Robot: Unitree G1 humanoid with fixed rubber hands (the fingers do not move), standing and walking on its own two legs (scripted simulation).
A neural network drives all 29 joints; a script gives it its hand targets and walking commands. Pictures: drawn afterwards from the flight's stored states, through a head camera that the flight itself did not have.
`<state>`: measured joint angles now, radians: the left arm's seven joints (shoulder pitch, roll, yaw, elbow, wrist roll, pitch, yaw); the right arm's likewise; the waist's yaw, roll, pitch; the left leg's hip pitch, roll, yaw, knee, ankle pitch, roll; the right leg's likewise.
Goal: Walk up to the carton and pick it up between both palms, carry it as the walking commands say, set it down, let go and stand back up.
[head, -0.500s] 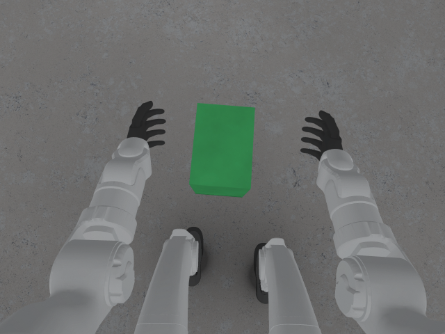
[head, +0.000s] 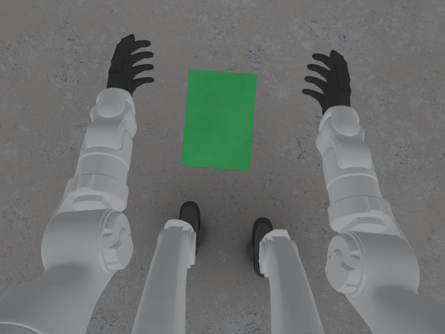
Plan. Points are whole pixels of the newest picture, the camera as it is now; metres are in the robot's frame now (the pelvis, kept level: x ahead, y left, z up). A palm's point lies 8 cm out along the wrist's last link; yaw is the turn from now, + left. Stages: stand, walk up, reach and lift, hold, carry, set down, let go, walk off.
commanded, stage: reach and lift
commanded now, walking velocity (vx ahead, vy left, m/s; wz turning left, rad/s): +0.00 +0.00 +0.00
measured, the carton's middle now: (219, 127) +0.49 +0.04 -0.52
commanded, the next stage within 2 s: none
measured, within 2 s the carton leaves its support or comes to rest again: neither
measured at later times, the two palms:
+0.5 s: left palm (142, 115) +0.46 +0.21 -0.28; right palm (300, 124) +0.47 -0.14 -0.27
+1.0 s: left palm (161, 126) +0.46 +0.20 -0.43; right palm (283, 133) +0.47 -0.14 -0.42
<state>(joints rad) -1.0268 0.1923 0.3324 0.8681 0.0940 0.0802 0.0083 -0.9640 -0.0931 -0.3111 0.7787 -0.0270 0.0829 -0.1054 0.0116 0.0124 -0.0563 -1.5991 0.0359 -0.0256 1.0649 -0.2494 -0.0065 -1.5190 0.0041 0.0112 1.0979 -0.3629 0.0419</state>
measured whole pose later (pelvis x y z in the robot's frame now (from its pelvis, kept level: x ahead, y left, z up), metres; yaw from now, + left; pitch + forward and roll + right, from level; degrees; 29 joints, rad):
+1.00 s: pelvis -0.05 +0.00 -0.23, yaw -2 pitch +42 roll -4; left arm -1.34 0.36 0.07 1.09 -0.20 0.03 0.11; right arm -1.29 -0.24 -0.10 0.99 0.22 0.04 -0.19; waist 0.03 0.00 0.24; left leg -2.29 0.02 -0.07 1.97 -0.42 -0.01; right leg -2.17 0.03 0.02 2.02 -0.59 0.08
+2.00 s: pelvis -0.06 +0.00 -0.26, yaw -2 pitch +39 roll -3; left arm -1.46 0.35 -0.02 1.22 -0.25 -0.03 0.13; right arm -1.43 -0.17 -0.05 1.12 0.22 -0.02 -0.22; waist 0.03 -0.02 0.34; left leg -2.33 0.02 -0.07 2.06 -0.42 -0.02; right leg -2.22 0.05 0.03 2.13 -0.59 0.07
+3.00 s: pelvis -0.06 +0.00 -0.25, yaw -2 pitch +33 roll -2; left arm -1.41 0.27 0.19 0.87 0.03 0.32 0.09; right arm -1.36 -0.02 -0.41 0.72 -0.05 0.25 -0.20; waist 0.06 -0.07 0.40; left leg -2.19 -0.03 -0.09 2.05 -0.44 -0.06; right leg -2.11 0.12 0.07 2.11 -0.58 0.10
